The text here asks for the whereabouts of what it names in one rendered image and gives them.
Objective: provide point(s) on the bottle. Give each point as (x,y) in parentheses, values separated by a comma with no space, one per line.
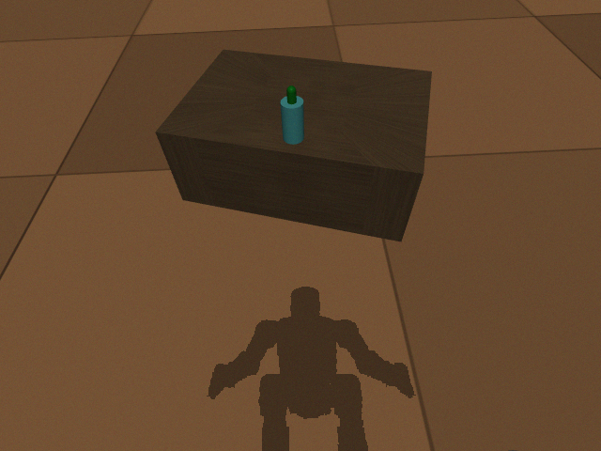
(292,117)

